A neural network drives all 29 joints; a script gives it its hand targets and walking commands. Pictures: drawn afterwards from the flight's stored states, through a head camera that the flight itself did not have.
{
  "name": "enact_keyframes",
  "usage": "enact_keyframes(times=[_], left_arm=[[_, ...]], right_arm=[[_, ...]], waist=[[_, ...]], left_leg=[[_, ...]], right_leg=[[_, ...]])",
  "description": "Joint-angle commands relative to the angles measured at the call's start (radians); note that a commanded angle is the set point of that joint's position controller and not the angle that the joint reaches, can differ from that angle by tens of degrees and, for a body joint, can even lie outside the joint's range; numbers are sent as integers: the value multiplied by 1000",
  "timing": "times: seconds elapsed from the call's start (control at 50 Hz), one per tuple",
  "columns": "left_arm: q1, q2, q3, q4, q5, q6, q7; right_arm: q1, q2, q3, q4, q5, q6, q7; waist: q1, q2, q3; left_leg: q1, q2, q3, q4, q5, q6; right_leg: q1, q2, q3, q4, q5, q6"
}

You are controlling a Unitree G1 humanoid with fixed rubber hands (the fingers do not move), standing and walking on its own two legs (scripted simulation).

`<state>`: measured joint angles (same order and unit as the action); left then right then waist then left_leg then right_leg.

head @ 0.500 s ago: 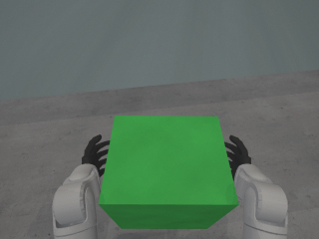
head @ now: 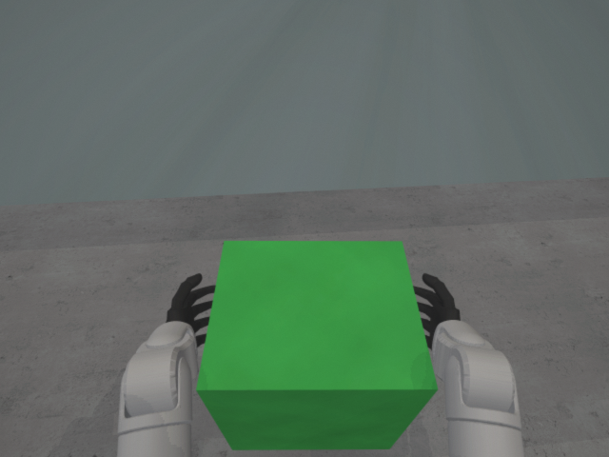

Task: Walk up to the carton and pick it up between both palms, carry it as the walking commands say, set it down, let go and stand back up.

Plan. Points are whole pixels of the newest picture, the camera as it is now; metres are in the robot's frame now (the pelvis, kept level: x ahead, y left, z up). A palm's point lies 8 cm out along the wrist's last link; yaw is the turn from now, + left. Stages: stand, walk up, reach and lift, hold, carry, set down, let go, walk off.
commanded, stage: carry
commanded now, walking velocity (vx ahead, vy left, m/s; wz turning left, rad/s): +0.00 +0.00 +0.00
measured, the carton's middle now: (312, 351) +0.28 +0.00 -0.02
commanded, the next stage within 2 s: none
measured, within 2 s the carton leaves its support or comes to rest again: neither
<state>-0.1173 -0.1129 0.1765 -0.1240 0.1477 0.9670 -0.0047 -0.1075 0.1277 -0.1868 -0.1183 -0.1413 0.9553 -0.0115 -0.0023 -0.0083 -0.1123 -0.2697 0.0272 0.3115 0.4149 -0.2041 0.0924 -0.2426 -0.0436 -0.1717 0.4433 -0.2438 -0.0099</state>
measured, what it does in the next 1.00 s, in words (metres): stands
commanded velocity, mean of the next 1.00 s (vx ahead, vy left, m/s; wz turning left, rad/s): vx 0.00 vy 0.00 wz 0.00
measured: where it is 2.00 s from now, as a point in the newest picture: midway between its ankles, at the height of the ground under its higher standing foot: outside the picture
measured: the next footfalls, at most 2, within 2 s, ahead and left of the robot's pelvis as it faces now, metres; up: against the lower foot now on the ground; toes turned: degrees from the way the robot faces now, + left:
none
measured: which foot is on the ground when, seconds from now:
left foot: down 0.00-1.00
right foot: down 0.00-1.00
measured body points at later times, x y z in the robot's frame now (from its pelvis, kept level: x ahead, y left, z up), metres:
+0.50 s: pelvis +0.00 +0.00 +0.00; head -0.02 +0.00 +0.45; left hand +0.28 +0.17 +0.03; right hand +0.28 -0.17 +0.03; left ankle +0.02 +0.05 -0.74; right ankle -0.01 -0.10 -0.74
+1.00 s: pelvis -0.01 +0.00 +0.00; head -0.03 +0.01 +0.45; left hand +0.27 +0.18 +0.02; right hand +0.28 -0.16 +0.02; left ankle +0.02 +0.05 -0.74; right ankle -0.01 -0.10 -0.74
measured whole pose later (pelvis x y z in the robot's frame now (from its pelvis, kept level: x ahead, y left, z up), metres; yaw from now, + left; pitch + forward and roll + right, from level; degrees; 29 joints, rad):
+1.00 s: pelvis -0.01 +0.00 +0.00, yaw +1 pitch +4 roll -1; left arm -0.08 -0.10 0.17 0.11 0.18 0.65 -0.02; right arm -0.08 0.12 -0.19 0.11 -0.18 0.65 0.01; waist 0.01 0.00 -0.15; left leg -0.32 0.03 0.30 0.44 -0.20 0.10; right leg -0.28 -0.05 -0.19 0.45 -0.24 -0.01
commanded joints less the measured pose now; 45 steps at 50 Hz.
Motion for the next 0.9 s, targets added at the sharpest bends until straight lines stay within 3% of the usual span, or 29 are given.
enact_keyframes(times=[0.0,0.22,0.88], left_arm=[[-417,-719,-623,-45,-250,-47,-177],[-377,-668,-600,-15,-206,-148,-157],[-355,-601,-516,144,-132,-330,-144]], right_arm=[[-439,738,628,-53,263,-41,190],[-401,692,604,-21,221,-139,183],[-384,628,520,126,141,-326,171]], waist=[[0,22,-194],[3,17,-205],[7,19,-219]], left_leg=[[151,209,-216,-92,140,-66],[161,195,-215,-59,182,-61],[135,175,-248,-53,182,-38]], right_leg=[[-18,-119,105,-62,78,14],[-28,-127,118,-73,117,10],[-52,-116,132,-67,108,-1]])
